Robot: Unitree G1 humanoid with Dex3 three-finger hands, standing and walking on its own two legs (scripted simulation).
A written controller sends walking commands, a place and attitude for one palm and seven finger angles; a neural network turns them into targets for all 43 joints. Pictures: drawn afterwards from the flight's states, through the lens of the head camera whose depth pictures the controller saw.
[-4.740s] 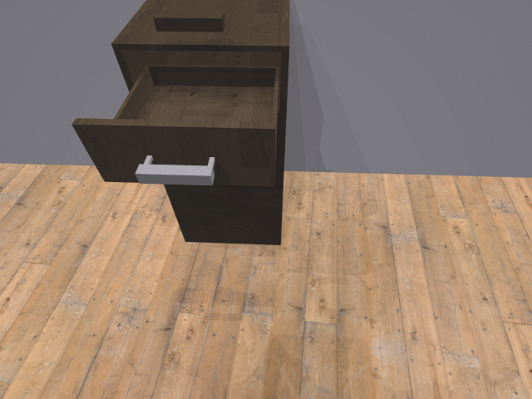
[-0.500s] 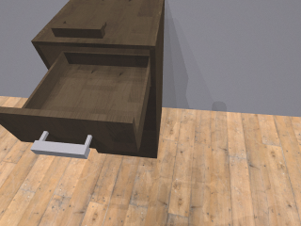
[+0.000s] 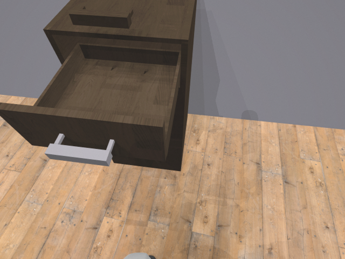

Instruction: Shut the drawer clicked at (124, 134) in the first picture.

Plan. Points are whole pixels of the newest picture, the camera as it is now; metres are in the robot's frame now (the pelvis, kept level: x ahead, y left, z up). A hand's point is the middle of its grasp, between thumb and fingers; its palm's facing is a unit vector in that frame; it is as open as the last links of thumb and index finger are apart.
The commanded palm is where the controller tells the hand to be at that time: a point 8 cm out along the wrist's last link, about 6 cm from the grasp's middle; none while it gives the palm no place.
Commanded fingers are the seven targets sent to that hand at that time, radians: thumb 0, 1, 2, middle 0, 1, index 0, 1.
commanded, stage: come to a stop and stand still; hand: left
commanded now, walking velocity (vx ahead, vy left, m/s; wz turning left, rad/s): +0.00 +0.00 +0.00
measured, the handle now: (82, 147) +0.34 +0.25 +0.03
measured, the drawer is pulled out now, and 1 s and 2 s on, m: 0.30 0.30 0.30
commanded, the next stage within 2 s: look again from close up in 0.42 s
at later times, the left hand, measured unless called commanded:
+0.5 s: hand out of the picture +0.02 +0.15 -0.17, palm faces +0.03 -0.98 -0.20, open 7.3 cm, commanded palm none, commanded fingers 0.00 0.90 0.90 -0.20 -0.30 -0.20 -0.30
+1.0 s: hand out of the picture +0.02 +0.20 -0.17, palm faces +0.00 -0.98 -0.21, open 7.4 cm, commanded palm none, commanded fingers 0.00 0.90 0.90 -0.20 -0.30 -0.20 -0.30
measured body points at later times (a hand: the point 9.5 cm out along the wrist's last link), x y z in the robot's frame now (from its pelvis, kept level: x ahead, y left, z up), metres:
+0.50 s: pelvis +0.00 -0.02 +0.01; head +0.02 -0.03 +0.46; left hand +0.02 +0.20 -0.15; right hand -0.03 -0.25 -0.15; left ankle +0.04 +0.13 -0.73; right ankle -0.04 -0.12 -0.73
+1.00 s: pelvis +0.00 +0.01 +0.00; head +0.01 +0.02 +0.45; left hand +0.02 +0.25 -0.15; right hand +0.03 -0.22 -0.15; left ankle +0.03 +0.12 -0.73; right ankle -0.04 -0.12 -0.73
